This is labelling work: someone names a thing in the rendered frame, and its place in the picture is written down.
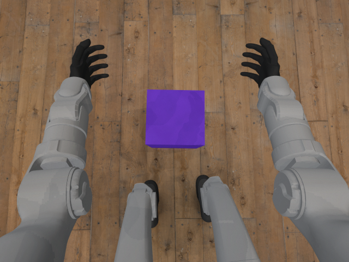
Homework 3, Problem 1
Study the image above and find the robot foot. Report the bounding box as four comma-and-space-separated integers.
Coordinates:
196, 175, 211, 222
145, 180, 159, 228

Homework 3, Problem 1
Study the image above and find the carton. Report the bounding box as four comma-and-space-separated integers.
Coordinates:
145, 90, 205, 148

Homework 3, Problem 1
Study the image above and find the robot right foot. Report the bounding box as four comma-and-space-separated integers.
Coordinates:
196, 175, 211, 222

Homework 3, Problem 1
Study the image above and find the robot right forearm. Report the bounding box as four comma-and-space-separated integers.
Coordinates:
257, 76, 349, 191

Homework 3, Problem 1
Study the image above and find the robot left foot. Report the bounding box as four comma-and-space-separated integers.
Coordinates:
145, 180, 159, 228

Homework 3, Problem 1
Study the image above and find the right robot upper arm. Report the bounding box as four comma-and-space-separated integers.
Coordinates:
272, 168, 349, 262

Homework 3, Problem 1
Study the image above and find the robot left forearm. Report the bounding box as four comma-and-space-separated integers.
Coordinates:
17, 77, 93, 218

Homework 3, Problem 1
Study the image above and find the left robot upper arm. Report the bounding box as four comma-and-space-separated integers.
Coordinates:
0, 166, 92, 262

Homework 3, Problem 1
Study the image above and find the left robot hand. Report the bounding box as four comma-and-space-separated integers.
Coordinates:
69, 39, 109, 89

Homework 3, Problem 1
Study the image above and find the right robot hand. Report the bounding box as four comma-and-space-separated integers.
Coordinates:
240, 38, 280, 88

